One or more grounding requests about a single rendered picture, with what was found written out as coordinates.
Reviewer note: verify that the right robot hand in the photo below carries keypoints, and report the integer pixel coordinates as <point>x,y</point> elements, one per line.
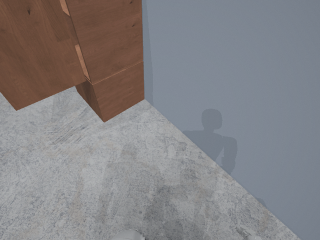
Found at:
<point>246,233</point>

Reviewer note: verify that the robot left thigh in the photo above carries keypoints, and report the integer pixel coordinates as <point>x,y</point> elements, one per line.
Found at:
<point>128,235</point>

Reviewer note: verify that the cupboard door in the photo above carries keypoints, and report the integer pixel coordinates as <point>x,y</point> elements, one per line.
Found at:
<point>38,58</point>

